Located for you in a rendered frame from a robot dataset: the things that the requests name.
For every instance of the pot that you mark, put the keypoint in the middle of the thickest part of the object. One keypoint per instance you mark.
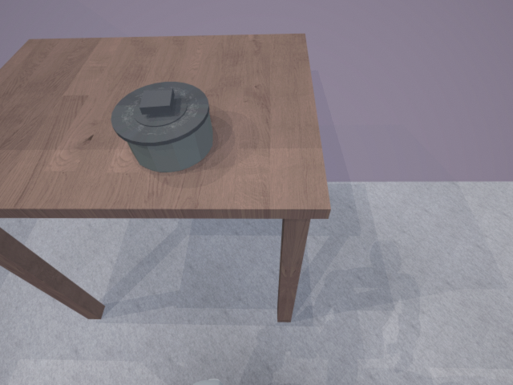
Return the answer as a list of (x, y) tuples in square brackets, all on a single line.
[(178, 155)]

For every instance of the table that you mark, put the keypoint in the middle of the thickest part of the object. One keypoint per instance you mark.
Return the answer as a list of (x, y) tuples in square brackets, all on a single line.
[(60, 157)]

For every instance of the lid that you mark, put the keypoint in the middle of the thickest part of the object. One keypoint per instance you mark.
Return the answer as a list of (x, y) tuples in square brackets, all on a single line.
[(189, 112)]

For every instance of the knob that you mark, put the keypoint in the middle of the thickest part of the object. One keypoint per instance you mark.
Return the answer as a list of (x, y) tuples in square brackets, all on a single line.
[(157, 101)]

